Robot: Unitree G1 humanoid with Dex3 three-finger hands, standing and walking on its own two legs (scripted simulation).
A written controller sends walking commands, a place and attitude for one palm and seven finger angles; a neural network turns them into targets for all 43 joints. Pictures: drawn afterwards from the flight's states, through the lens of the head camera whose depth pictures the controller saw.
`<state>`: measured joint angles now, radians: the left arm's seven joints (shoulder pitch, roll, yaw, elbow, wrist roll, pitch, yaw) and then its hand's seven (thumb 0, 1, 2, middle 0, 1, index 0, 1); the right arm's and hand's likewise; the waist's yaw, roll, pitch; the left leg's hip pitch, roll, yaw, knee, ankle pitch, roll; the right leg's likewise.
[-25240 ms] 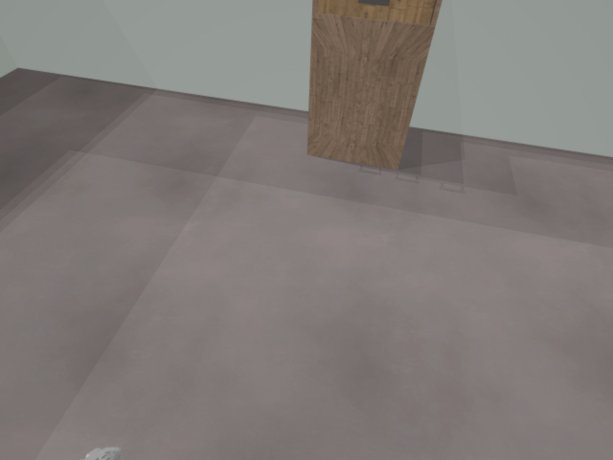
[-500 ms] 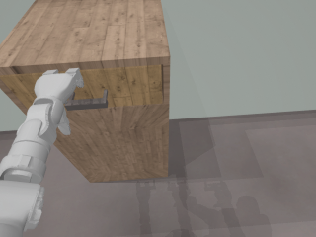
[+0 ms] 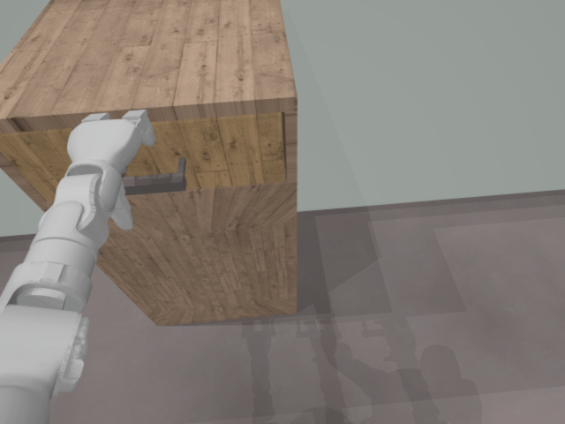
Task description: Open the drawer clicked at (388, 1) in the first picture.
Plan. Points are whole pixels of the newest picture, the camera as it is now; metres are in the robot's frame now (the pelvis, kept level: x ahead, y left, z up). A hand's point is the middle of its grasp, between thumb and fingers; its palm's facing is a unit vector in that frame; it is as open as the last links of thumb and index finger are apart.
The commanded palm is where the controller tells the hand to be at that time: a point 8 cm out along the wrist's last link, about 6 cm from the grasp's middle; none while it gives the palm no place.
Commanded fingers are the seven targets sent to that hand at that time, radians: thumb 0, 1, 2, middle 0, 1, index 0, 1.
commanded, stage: lower the fingers behind the handle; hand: left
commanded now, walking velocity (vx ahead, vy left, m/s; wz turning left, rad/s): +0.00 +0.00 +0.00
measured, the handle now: (150, 175) +0.50 +0.24 +0.05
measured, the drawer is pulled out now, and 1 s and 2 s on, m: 0.00 0.00 0.00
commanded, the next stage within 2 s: lift the fingers back up to retry in 1.50 s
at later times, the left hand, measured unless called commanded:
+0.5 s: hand (129, 187) +0.45 +0.25 +0.07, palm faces +0.00 +0.00 -1.00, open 13.7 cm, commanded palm +0.42 +0.26 +0.12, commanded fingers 0.00 -0.50 0.30 -0.30 -1.20 -0.30 -1.20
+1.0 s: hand (129, 191) +0.45 +0.26 +0.06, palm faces -0.01 +0.01 -1.00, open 13.7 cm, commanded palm +0.43 +0.27 +0.09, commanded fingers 0.00 -0.50 0.30 -0.30 -1.20 -0.30 -1.20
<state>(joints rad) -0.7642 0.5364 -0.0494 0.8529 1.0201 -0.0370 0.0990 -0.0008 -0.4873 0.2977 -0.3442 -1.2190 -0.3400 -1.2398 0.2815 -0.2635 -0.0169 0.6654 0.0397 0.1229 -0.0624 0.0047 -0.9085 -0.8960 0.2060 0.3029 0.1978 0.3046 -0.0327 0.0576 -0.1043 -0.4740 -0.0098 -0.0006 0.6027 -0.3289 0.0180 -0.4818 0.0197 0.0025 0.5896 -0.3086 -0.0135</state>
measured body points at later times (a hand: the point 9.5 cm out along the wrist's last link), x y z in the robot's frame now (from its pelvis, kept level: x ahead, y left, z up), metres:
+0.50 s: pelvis +0.00 +0.00 -0.01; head +0.06 -0.01 +0.44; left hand +0.45 +0.25 +0.12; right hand +0.06 -0.27 -0.14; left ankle -0.03 +0.11 -0.73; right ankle -0.02 -0.11 -0.73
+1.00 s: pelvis -0.01 +0.00 -0.01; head +0.06 +0.00 +0.43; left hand +0.45 +0.26 +0.11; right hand +0.05 -0.27 -0.14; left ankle -0.03 +0.11 -0.73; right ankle -0.02 -0.11 -0.73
